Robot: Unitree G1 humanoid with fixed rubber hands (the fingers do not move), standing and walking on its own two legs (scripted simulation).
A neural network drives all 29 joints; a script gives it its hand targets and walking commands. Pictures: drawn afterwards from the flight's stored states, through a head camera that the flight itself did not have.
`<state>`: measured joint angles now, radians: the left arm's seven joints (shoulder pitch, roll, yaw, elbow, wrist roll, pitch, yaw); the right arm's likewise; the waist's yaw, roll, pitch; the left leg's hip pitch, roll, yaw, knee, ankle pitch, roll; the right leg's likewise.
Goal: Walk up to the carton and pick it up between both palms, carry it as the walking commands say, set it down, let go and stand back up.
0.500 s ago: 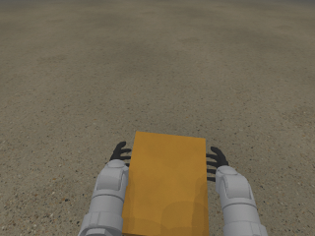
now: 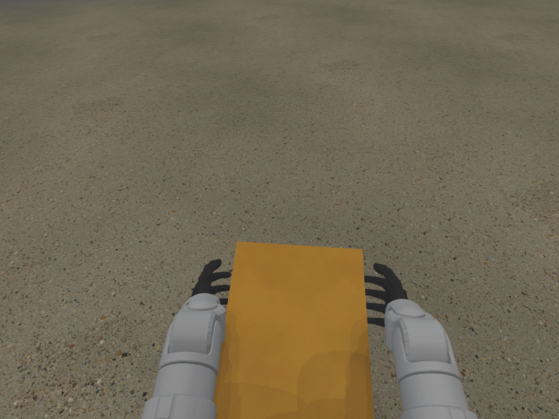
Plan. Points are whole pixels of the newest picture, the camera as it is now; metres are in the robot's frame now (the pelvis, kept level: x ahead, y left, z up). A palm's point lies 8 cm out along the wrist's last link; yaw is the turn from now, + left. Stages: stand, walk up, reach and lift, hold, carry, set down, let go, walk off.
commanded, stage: hold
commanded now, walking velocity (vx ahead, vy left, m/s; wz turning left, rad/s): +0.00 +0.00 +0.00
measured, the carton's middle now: (293, 342) +0.28 +0.01 -0.06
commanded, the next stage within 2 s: carry in 0.48 s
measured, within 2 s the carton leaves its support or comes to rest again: neither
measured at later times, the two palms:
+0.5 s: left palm (202, 309) +0.28 +0.14 +0.03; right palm (395, 313) +0.28 -0.14 +0.03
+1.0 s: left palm (147, 317) +0.26 +0.21 +0.05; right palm (345, 331) +0.24 -0.06 +0.05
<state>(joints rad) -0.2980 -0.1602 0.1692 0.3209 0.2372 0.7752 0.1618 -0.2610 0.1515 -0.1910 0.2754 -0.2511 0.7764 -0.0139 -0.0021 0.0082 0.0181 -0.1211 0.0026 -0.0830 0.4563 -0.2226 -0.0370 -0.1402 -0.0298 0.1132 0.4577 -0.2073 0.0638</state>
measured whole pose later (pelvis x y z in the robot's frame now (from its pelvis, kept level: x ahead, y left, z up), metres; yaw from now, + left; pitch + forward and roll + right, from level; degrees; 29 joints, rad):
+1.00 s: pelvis -0.03 +0.09 -0.04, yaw -2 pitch +2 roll +1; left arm -0.25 -0.15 0.07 -0.28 0.10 1.18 0.26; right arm -0.23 0.15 -0.05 -0.33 -0.07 1.21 -0.24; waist -0.02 -0.03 -0.03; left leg -0.52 -0.05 0.13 0.81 -0.33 0.11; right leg -0.59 -0.13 0.09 0.91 -0.47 0.10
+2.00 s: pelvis -0.16 +0.42 -0.03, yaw -5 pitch +3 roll +0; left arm -0.20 -0.14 -0.01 -0.33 0.03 1.27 0.27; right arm -0.13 0.13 -0.09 -0.38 -0.08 1.25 -0.22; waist 0.04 0.01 -0.01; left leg -0.55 -0.07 0.22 0.66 -0.24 -0.12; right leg -0.37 -0.09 -0.18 0.70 -0.40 -0.03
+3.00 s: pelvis -0.33 +0.78 -0.03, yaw -6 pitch +1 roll -1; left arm -0.23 -0.15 0.04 -0.37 0.03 1.25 0.26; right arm -0.20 0.14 -0.08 -0.39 -0.09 1.24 -0.23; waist 0.05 0.05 0.01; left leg -0.55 -0.02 0.10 0.76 -0.28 0.07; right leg -0.40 -0.05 -0.14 0.76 -0.38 -0.01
